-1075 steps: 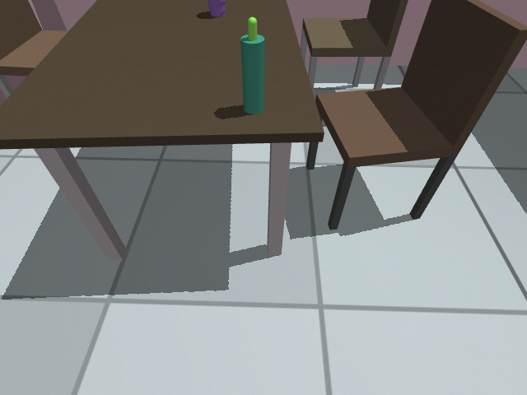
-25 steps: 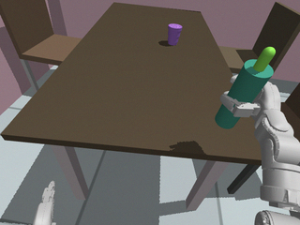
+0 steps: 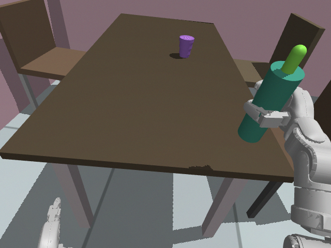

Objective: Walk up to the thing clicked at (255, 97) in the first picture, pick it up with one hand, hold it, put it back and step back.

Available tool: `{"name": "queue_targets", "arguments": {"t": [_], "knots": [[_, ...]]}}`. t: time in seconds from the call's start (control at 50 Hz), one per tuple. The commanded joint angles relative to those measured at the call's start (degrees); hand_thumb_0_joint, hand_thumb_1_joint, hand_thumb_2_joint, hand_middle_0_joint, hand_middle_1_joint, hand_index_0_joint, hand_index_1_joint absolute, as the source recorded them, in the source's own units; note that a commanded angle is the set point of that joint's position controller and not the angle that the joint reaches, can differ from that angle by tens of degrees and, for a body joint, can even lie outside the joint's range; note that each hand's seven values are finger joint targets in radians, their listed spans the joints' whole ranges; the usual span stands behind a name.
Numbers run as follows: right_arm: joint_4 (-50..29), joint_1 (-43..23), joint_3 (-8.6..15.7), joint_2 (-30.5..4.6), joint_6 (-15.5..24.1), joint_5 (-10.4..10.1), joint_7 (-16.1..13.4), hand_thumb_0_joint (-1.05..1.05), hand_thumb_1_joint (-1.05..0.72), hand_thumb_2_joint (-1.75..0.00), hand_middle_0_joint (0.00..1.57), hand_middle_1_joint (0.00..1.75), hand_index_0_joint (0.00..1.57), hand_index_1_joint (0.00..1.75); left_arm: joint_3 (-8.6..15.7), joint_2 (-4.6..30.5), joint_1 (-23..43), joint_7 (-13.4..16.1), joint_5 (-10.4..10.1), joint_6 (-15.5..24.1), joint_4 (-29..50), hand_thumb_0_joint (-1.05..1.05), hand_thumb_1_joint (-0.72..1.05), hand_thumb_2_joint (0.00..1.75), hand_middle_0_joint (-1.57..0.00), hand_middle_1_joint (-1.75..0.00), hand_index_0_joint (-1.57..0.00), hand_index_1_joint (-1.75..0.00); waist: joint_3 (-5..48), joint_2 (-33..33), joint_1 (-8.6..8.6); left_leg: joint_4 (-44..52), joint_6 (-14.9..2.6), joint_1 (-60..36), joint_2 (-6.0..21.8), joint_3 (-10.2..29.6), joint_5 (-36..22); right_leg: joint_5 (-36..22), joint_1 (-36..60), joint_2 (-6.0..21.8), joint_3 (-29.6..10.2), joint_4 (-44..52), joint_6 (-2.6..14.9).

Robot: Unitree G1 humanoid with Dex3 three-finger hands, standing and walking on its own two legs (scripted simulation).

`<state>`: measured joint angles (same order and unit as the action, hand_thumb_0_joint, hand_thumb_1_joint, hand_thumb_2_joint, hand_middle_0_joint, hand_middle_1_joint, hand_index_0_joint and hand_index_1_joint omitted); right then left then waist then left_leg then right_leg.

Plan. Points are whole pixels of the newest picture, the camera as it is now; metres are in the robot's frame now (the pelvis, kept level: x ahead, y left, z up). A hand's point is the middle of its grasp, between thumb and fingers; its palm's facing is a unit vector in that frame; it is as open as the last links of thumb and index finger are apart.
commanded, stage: lift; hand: right
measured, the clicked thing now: (269, 99) +0.35 -0.18 +0.26
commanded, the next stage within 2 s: hold in 0.06 s
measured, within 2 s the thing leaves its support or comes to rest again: neither
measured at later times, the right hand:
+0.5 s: hand (268, 106) +0.33 -0.17 +0.26, palm faces +0.16 +0.99 -0.04, open 8.1 cm
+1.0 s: hand (273, 106) +0.32 -0.18 +0.27, palm faces +0.16 +0.99 -0.05, open 8.1 cm
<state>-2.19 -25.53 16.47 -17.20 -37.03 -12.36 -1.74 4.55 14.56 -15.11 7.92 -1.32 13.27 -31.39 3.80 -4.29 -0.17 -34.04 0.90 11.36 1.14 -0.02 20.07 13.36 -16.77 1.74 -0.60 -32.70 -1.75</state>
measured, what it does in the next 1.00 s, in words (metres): stands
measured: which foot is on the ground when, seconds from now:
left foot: down 0.00-1.00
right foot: down 0.00-1.00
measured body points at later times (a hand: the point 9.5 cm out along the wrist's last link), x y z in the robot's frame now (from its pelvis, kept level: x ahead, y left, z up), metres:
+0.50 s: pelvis -0.01 +0.00 +0.00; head -0.06 +0.03 +0.44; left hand +0.17 +0.26 -0.05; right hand +0.31 -0.23 +0.27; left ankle -0.02 +0.13 -0.73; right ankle +0.05 -0.14 -0.73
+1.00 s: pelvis -0.01 +0.00 +0.00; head -0.06 +0.04 +0.44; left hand +0.17 +0.26 -0.05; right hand +0.30 -0.23 +0.27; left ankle -0.02 +0.13 -0.73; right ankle +0.05 -0.14 -0.73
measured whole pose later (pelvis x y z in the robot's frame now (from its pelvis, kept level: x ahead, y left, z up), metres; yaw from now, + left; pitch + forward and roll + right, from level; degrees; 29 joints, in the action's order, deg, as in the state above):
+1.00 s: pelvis -0.01 +0.00 +0.00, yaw +0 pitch -3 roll +0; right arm -12.4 -24.3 17.8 -17.9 -46.8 -14.4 -0.8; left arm 4.2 14.5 -14.5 7.8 -1.4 16.7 -33.6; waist 4.7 -5.4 0.4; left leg -35.5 0.9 12.0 1.2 -0.3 20.2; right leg 13.4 -17.6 1.7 -1.0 -34.2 -1.7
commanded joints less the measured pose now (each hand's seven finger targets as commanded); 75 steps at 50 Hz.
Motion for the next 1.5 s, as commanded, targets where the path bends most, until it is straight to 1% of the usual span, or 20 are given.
{"name": "queue_targets", "arguments": {"t": [0.0,0.14,0.16,0.26,0.3,0.4,0.42,0.52,0.66,0.72,0.86,1.02,1.08,1.1,1.2,1.22,1.32,1.36,1.38,1.48], "knots": [[-20.76,-37.05,6.95,-15.48,7.36,-1.53,0.14,0.0,-0.24,-1.23,1.21,1.33,1.24,1.33,1.62,5.8,8.71,0.14,-0.48,3.91,10.28,0.0,-0.6,0.08,-0.05,-0.04,-0.03,-0.06,14.86,1.19,0.36,6.51,0.05,5.32,-1.51,-2.98,-12.73,-7.19,12.61,-1.67,1.66,3.09,2.02],[-24.13,-37.46,6.94,-16.03,5.76,-1.25,-0.11,0.0,-0.21,-1.22,1.19,1.33,1.23,1.33,4.05,8.19,7.51,0.05,-0.24,4.53,9.51,0.0,-0.6,0.08,-0.05,-0.04,-0.03,-0.06,18.23,-0.75,-0.09,5.87,-0.21,5.54,-1.7,-3.08,-14.69,-10.47,15.64,-1.39,1.51,2.33,1.85],[-25.74,-36.87,6.92,-16.09,5.64,-1.07,-0.25,0.0,-0.24,-1.23,1.21,1.33,1.25,1.33,2.1,6.76,8.21,-0.15,-0.18,4.48,10.53,0.0,-0.59,0.07,-0.05,-0.04,-0.03,-0.05,18.12,-0.83,0.86,5.97,-0.24,4.65,-1.65,-3.19,-14.4,-10.21,14.59,-1.58,1.52,2.46,1.8],[-26.49,-37.06,6.85,-15.46,4.69,-2.06,-0.26,0.0,-0.27,-1.25,1.23,1.36,1.27,1.36,3.63,8.03,10.32,0.31,-0.36,5.29,10.39,0.0,-0.59,0.07,-0.05,-0.04,-0.03,-0.05,15.58,0.92,0.06,6.78,-0.11,5.4,-1.73,-3.08,-10.62,-5.07,12.7,-1.64,1.5,3.23,2.03],[-28.13,-36.42,6.77,-15.42,4.39,-2.1,-0.21,0.0,-0.23,-1.25,1.23,1.36,1.27,1.36,1.72,6.13,10.27,0.19,-0.31,5.49,9.48,0.0,-0.6,0.07,-0.05,-0.04,-0.03,-0.05,16.21,0.07,0.85,6.52,-0.22,5.31,-1.76,-3.07,-10.58,-5.21,12.78,-1.64,1.46,3.26,1.93],[-28.01,-35.44,7.47,-15.51,2.86,-2.5,-0.25,0.0,-0.24,-1.27,1.25,1.38,1.29,1.38,2.35,6.7,9.03,0.47,-0.24,5.71,9.08,0.0,-0.59,0.07,-0.05,-0.04,-0.03,-0.05,17.37,1.22,0.33,6.32,0.02,5.18,-1.73,-3.1,-12.02,-6.45,13.37,-1.76,1.5,2.55,2.03],[-27.94,-34.9,6.74,-14.54,2.57,-2.59,-0.1,0.0,-0.23,-1.28,1.25,1.39,1.29,1.39,0.35,4.97,9.37,0.21,-0.3,5.76,9.17,0.0,-0.59,0.07,-0.05,-0.04,-0.03,-0.05,16.81,0.55,0.71,6.09,0.04,4.73,-1.71,-3.15,-12.67,-7.2,12.8,-1.88,1.58,2.44,1.96],[-27.07,-35.74,8.3,-16.45,1.09,-2.53,-0.36,0.0,-0.23,-1.27,1.24,1.38,1.28,1.38,4.23,8.49,9.9,0.53,-0.19,5.7,6.92,0.0,-0.6,0.08,-0.05,-0.04,-0.03,-0.06,15.0,-0.2,0.19,6.61,0.06,5.65,-1.54,-3.0,-10.86,-5.07,11.62,-2.05,1.68,2.9,1.99],[-26.38,-34.69,7.7,-15.1,-0.14,-2.92,0.31,0.0,-0.2,-1.25,1.22,1.36,1.27,1.36,1.41,5.6,9.78,0.29,-0.47,6.28,9.3,0.0,-0.6,0.08,-0.05,-0.04,-0.03,-0.05,14.13,3.91,0.1,6.57,0.71,5.22,-1.23,-2.45,-11.78,-5.84,10.73,-2.24,1.69,1.99,2.34],[-27.11,-35.82,8.85,-17.41,-0.37,-2.67,0.5,0.0,-0.19,-1.26,1.22,1.37,1.27,1.37,3.34,7.85,10.9,0.48,-0.49,6.26,8.73,0.0,-0.6,0.08,-0.05,-0.04,-0.03,-0.06,15.33,1.35,0.45,5.98,0.3,5.6,-1.46,-2.9,-12.36,-6.76,11.59,-2.25,1.55,2.14,2.13],[-31.52,-36.75,7.18,-15.55,-0.83,-2.87,0.59,0.0,-0.2,-1.25,1.22,1.36,1.26,1.36,1.88,6.45,10.86,0.28,-0.41,7.28,7.95,0.0,-0.59,0.07,-0.05,-0.04,-0.03,-0.06,16.1,-1.12,0.25,5.92,-0.22,6.65,-1.72,-3.21,-9.69,-4.52,12.45,-1.82,1.34,2.51,1.81],[-29.49,-35.44,10.21,-17.79,-1.78,-3.37,-0.07,0.0,-0.19,-1.24,1.21,1.35,1.25,1.35,1.89,6.18,9.2,0.71,-0.34,7.01,6.59,0.0,-0.6,0.08,-0.05,-0.04,-0.03,-0.06,15.2,1.46,0.99,5.78,0.43,5.48,-1.38,-2.87,-12.72,-7.24,11.11,-2.21,1.66,1.45,2.16],[-28.47,-35.14,8.26,-15.35,-2.19,-3.38,0.24,0.0,-0.2,-1.26,1.23,1.37,1.27,1.37,2.82,7.5,11.23,0.72,-0.33,7.88,8.85,0.0,-0.59,0.07,-0.05,-0.04,-0.03,-0.05,14.35,1.58,0.4,5.54,0.24,6.73,-1.86,-3.39,-10.35,-5.2,10.9,-1.86,1.49,2.11,1.9],[-30.58,-37.4,7.72,-15.48,-2.08,-3.29,0.15,0.0,-0.19,-1.25,1.22,1.36,1.27,1.36,1.15,5.69,9.99,0.58,-0.26,7.66,7.03,0.0,-0.59,0.07,-0.05,-0.04,-0.03,-0.05,14.3,-0.54,0.64,5.67,0.11,6.71,-1.7,-3.25,-9.55,-4.2,10.78,-1.96,1.5,2.19,1.82],[-28.49,-37.4,9.73,-17.64,-2.93,-2.84,-0.18,0.0,-0.16,-1.25,1.21,1.36,1.26,1.36,2.45,7.41,9.76,0.71,-0.13,7.56,8.31,0.0,-0.59,0.07,-0.05,-0.04,-0.03,-0.05,16.31,0.57,0.34,5.61,0.24,6.33,-1.5,-3.13,-10.66,-5.32,11.74,-2.12,1.59,1.73,1.98],[-28.82,-37.58,8.25,-16.28,-3.07,-2.83,-0.06,0.0,-0.17,-1.25,1.21,1.36,1.26,1.36,1.35,6.12,9.89,0.52,-0.29,7.53,7.95,0.0,-0.59,0.07,-0.05,-0.04,-0.03,-0.06,15.06,0.27,0.56,5.49,0.23,6.05,-1.5,-3.11,-10.79,-5.41,10.53,-2.21,1.66,1.73,1.97],[-28.71,-38.49,8.17,-16.27,-3.31,-2.71,0.06,0.0,-0.17,-1.23,1.2,1.34,1.24,1.34,1.03,5.78,10.0,0.47,-0.3,7.62,9.2,0.0,-0.6,0.08,-0.05,-0.04,-0.03,-0.06,16.98,1.1,0.34,5.26,0.37,5.58,-1.4,-3.18,-12.76,-7.31,11.73,-2.29,1.54,1.13,2.2],[-28.62,-38.45,8.45,-16.56,-3.41,-2.72,-0.04,0.0,-0.16,-1.23,1.19,1.34,1.24,1.34,3.07,7.8,10.12,0.71,-0.26,7.72,9.21,0.0,-0.59,0.08,-0.05,-0.04,-0.03,-0.06,16.83,1.19,0.0,5.33,0.22,6.5,-1.69,-3.53,-11.21,-6.16,12.44,-1.97,1.37,1.76,1.92],[-28.2,-38.31,8.25,-16.29,-3.5,-2.73,-0.02,0.0,-0.15,-1.23,1.19,1.33,1.23,1.33,1.48,6.75,11.48,0.51,-0.34,7.69,10.17,0.0,-0.6,0.08,-0.05,-0.04,-0.03,-0.06,16.24,0.94,0.57,5.47,0.2,6.44,-1.6,-3.42,-11.24,-6.15,11.72,-2.1,1.45,1.67,1.92],[-26.63,-38.45,8.39,-16.36,-3.95,-2.78,-0.02,0.0,-0.16,-1.25,1.21,1.36,1.25,1.36,1.76,6.43,11.14,0.31,-0.42,7.84,7.87,0.0,-0.59,0.07,-0.05,-0.04,-0.03,-0.06,15.01,0.25,0.88,5.41,0.11,6.34,-1.73,-3.6,-10.38,-5.28,10.59,-2.07,1.35,1.93,1.87]]}}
